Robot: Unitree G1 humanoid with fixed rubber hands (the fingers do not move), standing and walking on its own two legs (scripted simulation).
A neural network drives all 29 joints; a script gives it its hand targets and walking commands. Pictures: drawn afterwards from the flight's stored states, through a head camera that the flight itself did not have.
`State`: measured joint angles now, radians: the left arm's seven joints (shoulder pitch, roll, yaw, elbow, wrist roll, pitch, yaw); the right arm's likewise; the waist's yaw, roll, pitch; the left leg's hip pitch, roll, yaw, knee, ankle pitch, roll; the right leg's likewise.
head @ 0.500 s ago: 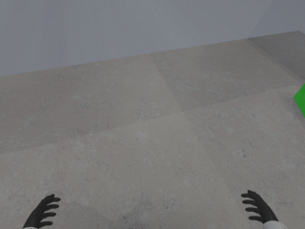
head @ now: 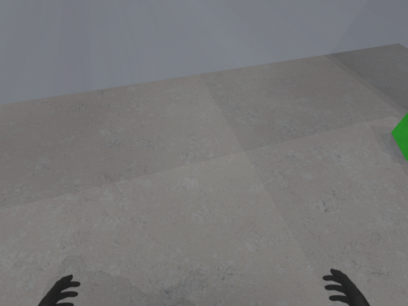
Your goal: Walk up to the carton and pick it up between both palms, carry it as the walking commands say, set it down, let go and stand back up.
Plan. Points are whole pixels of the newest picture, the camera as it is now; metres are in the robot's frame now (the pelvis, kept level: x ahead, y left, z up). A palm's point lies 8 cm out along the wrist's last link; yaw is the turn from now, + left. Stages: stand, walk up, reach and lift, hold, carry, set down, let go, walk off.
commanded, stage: stand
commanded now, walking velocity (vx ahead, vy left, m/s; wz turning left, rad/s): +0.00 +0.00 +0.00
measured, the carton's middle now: out of the picture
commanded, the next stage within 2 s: walk up in 1.48 s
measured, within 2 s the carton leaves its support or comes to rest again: neither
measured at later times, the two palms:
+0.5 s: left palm out of the picture +0.11 +0.31 -0.08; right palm out of the picture +0.11 -0.31 -0.09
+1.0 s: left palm out of the picture +0.10 +0.31 -0.09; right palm out of the picture +0.10 -0.31 -0.09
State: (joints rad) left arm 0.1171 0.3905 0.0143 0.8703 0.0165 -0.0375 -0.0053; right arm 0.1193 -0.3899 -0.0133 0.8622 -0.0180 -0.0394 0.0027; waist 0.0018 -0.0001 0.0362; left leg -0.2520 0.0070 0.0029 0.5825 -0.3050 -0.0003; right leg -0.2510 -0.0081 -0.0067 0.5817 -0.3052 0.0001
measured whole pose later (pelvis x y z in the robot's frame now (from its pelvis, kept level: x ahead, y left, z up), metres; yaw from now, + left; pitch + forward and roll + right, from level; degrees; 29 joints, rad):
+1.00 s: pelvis +0.00 +0.00 +0.02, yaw +0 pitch -2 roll +0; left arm 0.08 0.40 0.00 1.06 0.01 -0.02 0.00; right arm 0.08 -0.40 -0.01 1.06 -0.01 -0.02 0.00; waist 0.00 0.00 0.04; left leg -0.13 0.01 0.00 0.35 -0.19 0.00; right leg -0.13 -0.01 -0.01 0.35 -0.19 0.00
